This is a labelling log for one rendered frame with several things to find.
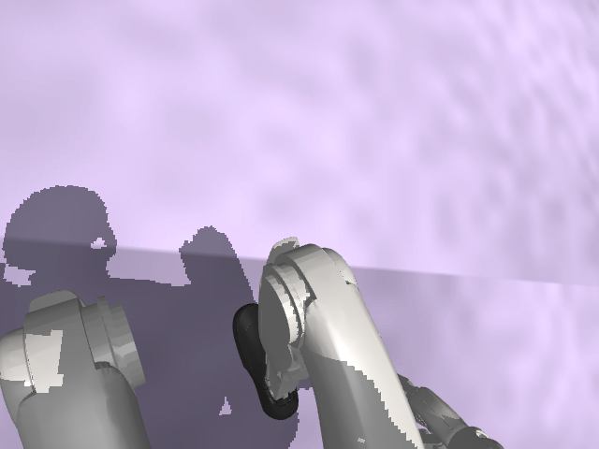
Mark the right robot arm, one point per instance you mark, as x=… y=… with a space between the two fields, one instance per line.
x=472 y=438

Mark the right robot hand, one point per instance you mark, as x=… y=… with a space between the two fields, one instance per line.
x=432 y=412

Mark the right robot foot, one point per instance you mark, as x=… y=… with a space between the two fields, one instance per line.
x=253 y=358

